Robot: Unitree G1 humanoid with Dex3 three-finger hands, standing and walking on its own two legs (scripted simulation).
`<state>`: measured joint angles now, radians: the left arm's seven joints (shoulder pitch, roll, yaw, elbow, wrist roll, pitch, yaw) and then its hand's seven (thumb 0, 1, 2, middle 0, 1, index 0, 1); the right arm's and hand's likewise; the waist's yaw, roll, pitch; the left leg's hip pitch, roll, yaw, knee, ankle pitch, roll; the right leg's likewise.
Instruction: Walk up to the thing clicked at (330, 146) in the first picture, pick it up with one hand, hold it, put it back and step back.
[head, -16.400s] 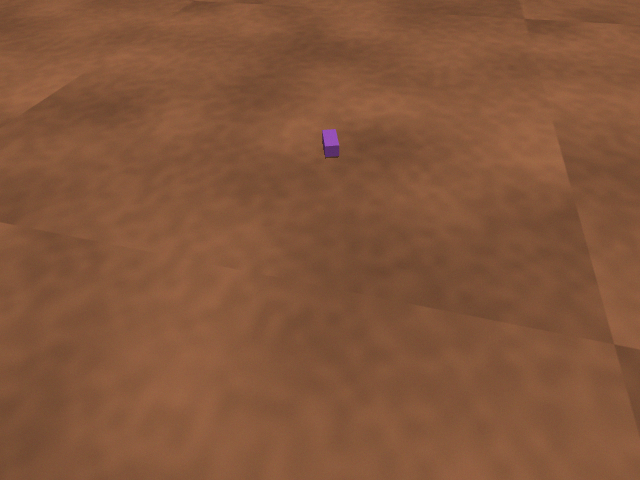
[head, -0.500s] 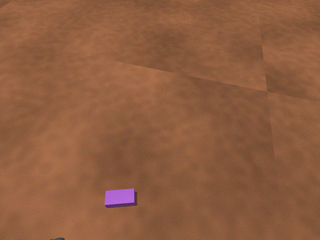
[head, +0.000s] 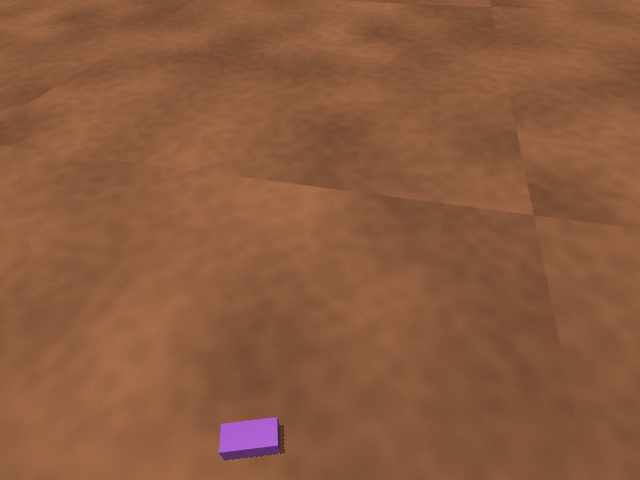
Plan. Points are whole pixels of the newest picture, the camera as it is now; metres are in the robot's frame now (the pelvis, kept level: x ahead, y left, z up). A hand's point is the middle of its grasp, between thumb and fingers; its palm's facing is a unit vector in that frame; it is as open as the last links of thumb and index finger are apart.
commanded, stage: walk up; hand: left
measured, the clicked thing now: (250, 438) +0.42 +0.25 -0.75
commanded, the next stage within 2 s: stand in 0.90 s
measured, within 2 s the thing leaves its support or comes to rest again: neither
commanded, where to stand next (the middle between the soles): +0.05 +0.01 m, yaw +1 degrees
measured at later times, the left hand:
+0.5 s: hand out of the picture +0.09 +0.25 -0.16, palm faces -0.01 -0.94 -0.33, open 7.3 cm
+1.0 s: hand out of the picture +0.10 +0.25 -0.15, palm faces -0.03 -0.94 -0.33, open 7.3 cm
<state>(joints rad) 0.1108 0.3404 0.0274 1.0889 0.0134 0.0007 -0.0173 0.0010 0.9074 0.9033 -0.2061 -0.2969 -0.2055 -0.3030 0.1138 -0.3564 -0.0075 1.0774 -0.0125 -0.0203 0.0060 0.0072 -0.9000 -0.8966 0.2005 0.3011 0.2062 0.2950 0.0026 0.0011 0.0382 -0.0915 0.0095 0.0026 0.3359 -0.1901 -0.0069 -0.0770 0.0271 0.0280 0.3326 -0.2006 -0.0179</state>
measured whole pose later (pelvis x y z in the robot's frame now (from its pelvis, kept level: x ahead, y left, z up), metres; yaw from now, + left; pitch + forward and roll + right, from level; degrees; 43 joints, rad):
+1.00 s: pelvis +0.01 +0.00 +0.00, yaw -1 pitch -2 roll +0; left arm 0.10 0.34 0.02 1.11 0.01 -0.01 -0.01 0.00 0.91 0.90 -0.21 -0.30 -0.21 -0.30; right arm 0.11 -0.35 0.00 1.11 -0.01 -0.01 0.00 0.01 -0.90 -0.90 0.20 0.30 0.21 0.29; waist -0.01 0.00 0.05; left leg -0.08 0.02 0.02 0.30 -0.18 -0.01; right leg -0.08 0.03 0.04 0.30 -0.19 -0.02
